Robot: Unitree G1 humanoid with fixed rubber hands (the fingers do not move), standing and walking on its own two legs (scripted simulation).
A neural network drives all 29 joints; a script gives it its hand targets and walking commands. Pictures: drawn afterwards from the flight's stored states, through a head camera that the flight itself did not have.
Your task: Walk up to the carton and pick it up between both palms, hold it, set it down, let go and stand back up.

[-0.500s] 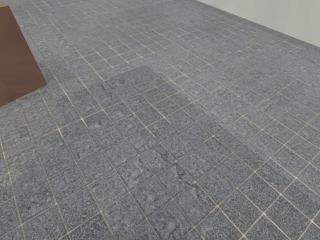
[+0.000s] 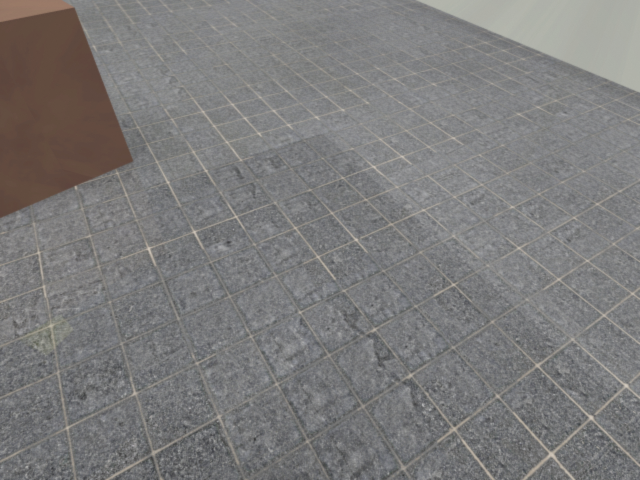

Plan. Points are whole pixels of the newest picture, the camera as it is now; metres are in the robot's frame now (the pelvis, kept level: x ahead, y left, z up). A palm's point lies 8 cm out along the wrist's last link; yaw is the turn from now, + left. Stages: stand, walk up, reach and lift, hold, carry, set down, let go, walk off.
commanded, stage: walk up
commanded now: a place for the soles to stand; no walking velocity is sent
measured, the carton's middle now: out of the picture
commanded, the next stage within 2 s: none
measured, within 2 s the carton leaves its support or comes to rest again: neither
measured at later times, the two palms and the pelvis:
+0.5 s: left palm out of the picture +0.15 +0.44 -0.14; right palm (365, 416) +0.25 -0.08 -0.13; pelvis +0.14 +0.16 -0.02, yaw +20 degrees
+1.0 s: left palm out of the picture +0.16 +0.49 -0.11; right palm (230, 228) +0.62 +0.18 -0.10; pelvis +0.35 +0.29 +0.00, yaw +39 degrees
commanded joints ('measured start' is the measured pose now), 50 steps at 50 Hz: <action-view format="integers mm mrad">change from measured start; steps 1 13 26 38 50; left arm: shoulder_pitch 6 -152 -13 78 166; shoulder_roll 235 295 184 232 237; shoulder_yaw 84 110 54 58 56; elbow -33 -51 -194 -209 -122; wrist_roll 17 14 -61 -9 -20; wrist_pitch -51 -34 -20 -70 -86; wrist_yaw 40 2 -68 17 -1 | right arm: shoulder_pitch -106 19 -118 -82 -277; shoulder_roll -162 -146 -267 -203 -80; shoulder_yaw -65 -77 -64 -47 -29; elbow -150 -62 -103 -117 -188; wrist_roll -18 66 27 -3 37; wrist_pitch -14 -69 -94 -37 -76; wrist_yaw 33 70 -26 9 76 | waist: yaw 43 -56 5 42 81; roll -53 -139 169 -126 -140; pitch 68 124 82 168 126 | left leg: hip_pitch -376 220 -20 -482 -119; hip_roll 172 67 221 93 85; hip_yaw -131 179 -363 -120 76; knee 230 -166 -664 482 -200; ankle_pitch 31 142 -285 86 349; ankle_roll -26 51 292 -21 31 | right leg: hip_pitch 130 -187 -341 44 76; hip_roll -498 -321 -124 -447 -303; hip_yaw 436 -118 108 599 -134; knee -355 -186 408 -378 -383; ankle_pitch -331 -454 -94 -565 12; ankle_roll -255 -175 21 -197 -167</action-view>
